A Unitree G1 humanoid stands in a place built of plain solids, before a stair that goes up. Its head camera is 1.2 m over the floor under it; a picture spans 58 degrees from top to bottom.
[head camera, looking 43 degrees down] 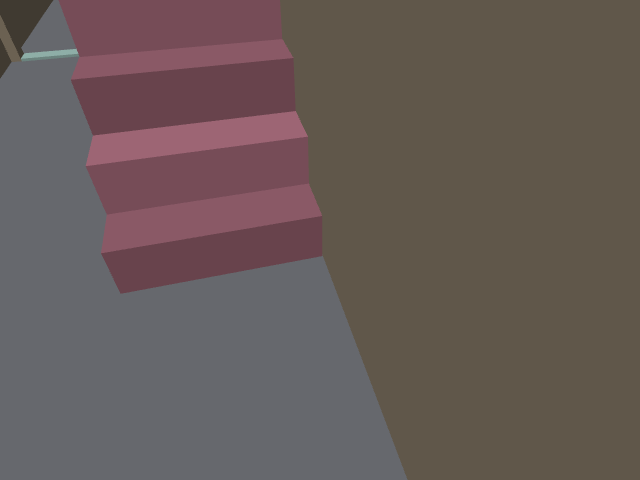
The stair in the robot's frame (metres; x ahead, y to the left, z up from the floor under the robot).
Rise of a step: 0.20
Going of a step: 0.21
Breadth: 0.75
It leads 15 degrees to the left of straight ahead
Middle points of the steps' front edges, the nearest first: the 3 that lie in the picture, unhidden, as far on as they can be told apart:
1.10 0.35 0.21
1.30 0.41 0.41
1.50 0.46 0.62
